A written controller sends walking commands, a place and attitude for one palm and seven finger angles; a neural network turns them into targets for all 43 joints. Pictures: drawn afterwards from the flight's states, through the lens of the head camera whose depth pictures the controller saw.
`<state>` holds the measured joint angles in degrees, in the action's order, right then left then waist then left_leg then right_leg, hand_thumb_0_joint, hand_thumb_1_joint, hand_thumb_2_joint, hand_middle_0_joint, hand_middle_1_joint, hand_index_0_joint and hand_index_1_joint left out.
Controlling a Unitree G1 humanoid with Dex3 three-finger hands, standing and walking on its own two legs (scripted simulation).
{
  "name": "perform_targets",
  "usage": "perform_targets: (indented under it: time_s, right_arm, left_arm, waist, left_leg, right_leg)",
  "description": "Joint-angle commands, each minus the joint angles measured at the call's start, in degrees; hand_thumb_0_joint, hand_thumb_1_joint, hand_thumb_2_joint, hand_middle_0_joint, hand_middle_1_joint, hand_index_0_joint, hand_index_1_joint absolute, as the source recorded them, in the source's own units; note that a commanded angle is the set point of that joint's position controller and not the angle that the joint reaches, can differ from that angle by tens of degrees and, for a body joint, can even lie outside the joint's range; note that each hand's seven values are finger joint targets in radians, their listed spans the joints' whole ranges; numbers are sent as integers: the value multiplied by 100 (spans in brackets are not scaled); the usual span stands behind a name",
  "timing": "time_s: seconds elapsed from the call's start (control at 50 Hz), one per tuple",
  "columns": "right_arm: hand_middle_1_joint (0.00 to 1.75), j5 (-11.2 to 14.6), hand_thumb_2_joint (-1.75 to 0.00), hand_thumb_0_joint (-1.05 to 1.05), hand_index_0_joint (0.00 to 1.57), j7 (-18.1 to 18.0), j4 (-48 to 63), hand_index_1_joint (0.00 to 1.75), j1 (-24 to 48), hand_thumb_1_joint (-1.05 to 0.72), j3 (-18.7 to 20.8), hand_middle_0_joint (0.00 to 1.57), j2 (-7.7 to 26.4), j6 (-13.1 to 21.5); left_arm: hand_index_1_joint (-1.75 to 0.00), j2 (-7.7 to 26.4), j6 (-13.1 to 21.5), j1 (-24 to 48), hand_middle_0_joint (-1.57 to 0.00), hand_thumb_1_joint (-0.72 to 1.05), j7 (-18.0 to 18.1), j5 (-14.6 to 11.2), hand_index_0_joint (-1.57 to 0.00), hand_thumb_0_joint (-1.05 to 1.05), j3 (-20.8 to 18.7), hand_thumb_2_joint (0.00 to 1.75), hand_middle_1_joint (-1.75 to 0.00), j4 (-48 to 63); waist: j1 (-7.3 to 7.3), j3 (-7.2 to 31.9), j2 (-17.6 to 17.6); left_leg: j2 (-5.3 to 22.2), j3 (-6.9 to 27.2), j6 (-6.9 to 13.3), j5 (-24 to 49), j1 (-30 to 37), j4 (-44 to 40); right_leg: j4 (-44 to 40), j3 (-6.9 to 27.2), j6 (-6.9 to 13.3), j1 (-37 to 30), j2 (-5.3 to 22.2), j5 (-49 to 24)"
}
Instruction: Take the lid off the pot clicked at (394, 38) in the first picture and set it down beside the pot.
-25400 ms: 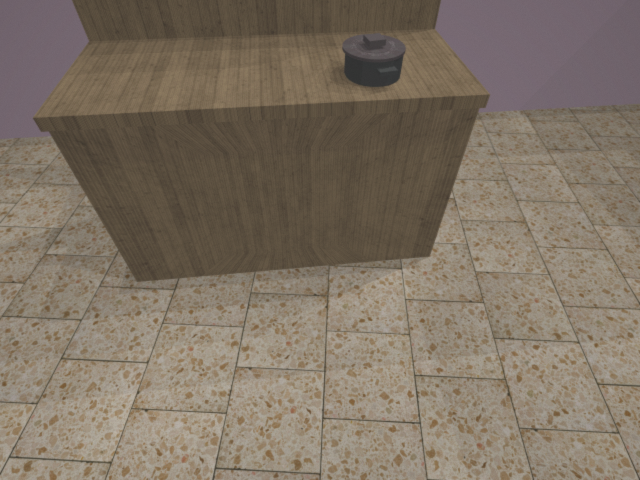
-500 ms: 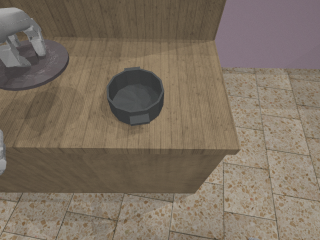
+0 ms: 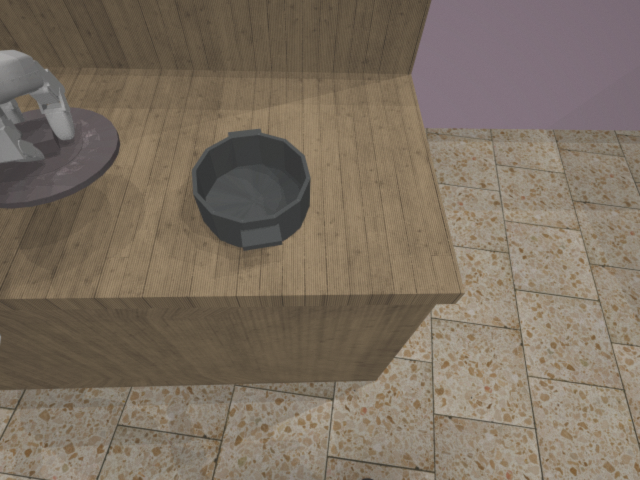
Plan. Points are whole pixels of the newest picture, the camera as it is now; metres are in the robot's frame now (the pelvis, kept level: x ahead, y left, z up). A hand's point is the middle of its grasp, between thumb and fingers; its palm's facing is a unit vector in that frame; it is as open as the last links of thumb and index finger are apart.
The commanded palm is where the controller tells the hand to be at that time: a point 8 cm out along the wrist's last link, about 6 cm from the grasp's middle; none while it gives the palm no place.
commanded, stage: lower the lid onto the table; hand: left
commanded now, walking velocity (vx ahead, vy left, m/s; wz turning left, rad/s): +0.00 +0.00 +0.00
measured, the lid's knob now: (31, 138) +0.48 +0.34 +0.12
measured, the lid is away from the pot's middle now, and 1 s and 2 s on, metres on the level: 0.25 0.25 0.25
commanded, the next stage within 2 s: none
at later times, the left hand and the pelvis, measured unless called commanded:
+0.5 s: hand (26, 150) +0.46 +0.34 +0.12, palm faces -0.45 -0.10 -0.89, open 6.8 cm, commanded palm +0.49 +0.34 +0.20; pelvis +0.00 +0.01 +0.00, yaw -1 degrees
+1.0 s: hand (44, 171) +0.46 +0.33 +0.09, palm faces -0.48 -0.09 -0.87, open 6.8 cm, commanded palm +0.50 +0.33 +0.16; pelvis +0.00 +0.01 -0.01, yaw -1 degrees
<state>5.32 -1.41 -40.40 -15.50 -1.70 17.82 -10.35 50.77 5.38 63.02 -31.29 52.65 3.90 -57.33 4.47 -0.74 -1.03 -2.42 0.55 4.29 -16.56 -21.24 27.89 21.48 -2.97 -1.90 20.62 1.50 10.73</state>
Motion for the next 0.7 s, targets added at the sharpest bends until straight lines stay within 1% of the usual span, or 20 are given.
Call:
perform_targets:
  time_s: [0.0,0.06,0.1,0.12,0.18,0.2,0.22,0.24,0.28,0.36,0.38,0.4,0.42,0.46,0.5,0.54,0.58,0.62,0.66,0.68]
  right_arm:
    - [30,-8,-90,0,20,-112,370,30,-465,-90,296,20,989,136]
    - [30,46,-90,0,20,-164,323,30,-546,-90,264,20,993,146]
    - [30,21,-90,0,20,-169,304,30,-529,-90,279,20,1020,143]
    - [30,13,-90,0,20,-171,314,30,-564,-90,278,20,1008,164]
    - [30,10,-90,0,20,-181,288,30,-579,-90,294,20,1005,202]
    - [30,-19,-90,0,20,-172,282,30,-612,-90,291,20,1026,190]
    - [30,-19,-90,0,20,-167,317,30,-606,-90,292,20,1011,194]
    - [30,-21,-90,0,20,-170,330,30,-630,-90,289,20,1003,196]
    - [30,7,-90,0,20,-165,313,30,-613,-90,308,20,1005,175]
    - [30,20,-90,0,20,-154,254,30,-687,-90,311,20,1018,143]
    - [30,18,-90,0,20,-154,250,30,-678,-90,321,20,1029,147]
    - [30,-26,-90,0,20,-137,266,30,-710,-90,335,20,1037,138]
    - [30,-33,-90,0,20,-138,286,30,-694,-90,337,20,1023,129]
    - [30,-35,-90,0,20,-150,257,30,-706,-90,353,20,995,151]
    - [30,-42,-90,0,20,-157,231,30,-756,-90,339,20,1026,139]
    - [30,-33,-90,0,20,-170,261,30,-746,-90,327,20,1019,137]
    - [30,-12,-90,0,20,-188,226,30,-745,-90,334,20,1007,144]
    - [30,-57,-90,0,20,-182,203,30,-802,-90,352,20,1015,177]
    - [30,-68,-90,0,20,-186,248,30,-782,-90,334,20,1004,176]
    - [30,-76,-90,0,20,-184,276,30,-764,-90,357,20,1001,186]
  left_arm:
    - [-107,2124,132,3255,-72,60,396,-86,-88,0,-724,103,-101,1467]
    - [-107,2097,144,3068,-72,60,450,-62,-88,0,-666,103,-101,1066]
    - [-107,2173,181,3315,-72,60,483,-18,-88,0,-676,103,-101,1456]
    - [-107,2267,211,3170,-72,60,523,24,-88,0,-792,103,-101,1320]
    - [-107,2033,257,3171,-72,60,520,-13,-88,0,-623,103,-101,1362]
    - [-107,2301,283,3209,-72,60,545,8,-88,0,-859,103,-101,1500]
    - [-107,2314,282,3054,-72,60,558,9,-88,0,-920,103,-101,1342]
    - [-107,2308,296,2945,-72,60,559,-3,-88,0,-935,103,-101,1230]
    - [-107,2075,279,2932,-72,60,548,-69,-88,0,-773,103,-101,1210]
    - [-107,1854,233,2885,-72,60,572,5,-88,0,-573,103,-101,915]
    - [-107,1843,259,2866,-72,60,582,2,-88,0,-579,103,-101,982]
    - [-107,2087,297,2965,-72,60,610,46,-88,0,-772,103,-101,1262]
    - [-107,2049,317,3023,-72,60,624,65,-88,0,-746,103,-101,1313]
    - [-107,1750,331,3025,-72,60,607,32,-88,0,-546,103,-101,1213]
    - [-107,2094,364,2800,-72,60,659,-4,-88,0,-850,103,-101,1072]
    - [-107,2146,372,2874,-72,60,689,-17,-88,0,-886,103,-101,1109]
    - [-107,1789,366,2966,-72,60,703,3,-88,0,-576,103,-101,1098]
    - [-107,1919,404,3003,-72,60,764,85,-88,0,-713,103,-101,1235]
    - [-107,2145,442,2937,-72,60,820,110,-88,0,-926,103,-101,1325]
    - [-107,2118,465,2907,-72,60,836,73,-88,0,-946,103,-101,1424]
  waist:
    - [33,3042,-865]
    - [84,2761,-634]
    - [59,2959,-979]
    - [48,2950,-991]
    - [68,2914,-1283]
    - [34,3030,-1213]
    - [34,3076,-1190]
    - [30,3077,-955]
    - [51,2984,-1026]
    - [135,2693,-801]
    - [90,2764,-933]
    - [51,3028,-946]
    - [87,3091,-1122]
    - [138,2961,-1081]
    - [96,3037,-873]
    - [89,3021,-849]
    - [145,2878,-1052]
    - [114,2961,-1209]
    - [64,3168,-1158]
    - [42,3281,-1269]
  left_leg:
    - [163,259,-2,3924,2048,213]
    - [146,156,69,3380,1678,174]
    - [173,213,-7,3671,1893,189]
    - [174,232,-12,3768,1934,235]
    - [208,312,-120,4372,2198,300]
    - [229,350,-133,4328,2227,319]
    - [217,324,-109,4263,2179,326]
    - [193,306,-70,4052,2025,319]
    - [203,302,-84,4334,2059,302]
    - [219,279,-95,3734,1849,292]
    - [226,295,-129,4085,1957,319]
    - [236,352,-150,4249,2086,362]
    - [239,385,-194,4440,2214,379]
    - [256,377,-198,4257,2211,387]
    - [240,317,-136,4153,2065,422]
    - [219,307,-111,3993,1941,381]
    - [252,356,-209,4258,2054,370]
    - [295,421,-266,4478,2288,432]
    - [272,432,-271,4425,2229,419]
    - [282,467,-303,4771,2370,439]
  right_leg:
    - [165,-42,349,-663,-332,-1829]
    - [162,-61,360,-670,-318,-1784]
    - [189,-37,369,-616,-316,-1812]
    - [197,-55,383,-557,-338,-1771]
    - [211,-79,393,-280,-374,-1778]
    - [230,-73,377,-357,-368,-1732]
    - [237,-63,377,-371,-361,-1716]
    - [236,-67,372,-472,-356,-1743]
    - [239,-68,375,-347,-354,-1845]
    - [220,-115,372,-147,-372,-1531]
    - [251,-106,387,-99,-379,-1615]
    - [290,-86,379,-202,-384,-1686]
    - [304,-83,386,-89,-399,-1647]
    - [272,-115,377,43,-401,-1484]
    - [300,-67,358,-102,-380,-1594]
    - [308,-61,375,-168,-367,-1625]
    - [310,-111,398,71,-389,-1549]
    - [326,-113,397,200,-414,-1447]
    - [346,-80,405,21,-401,-1492]
    - [360,-69,412,49,-399,-1583]
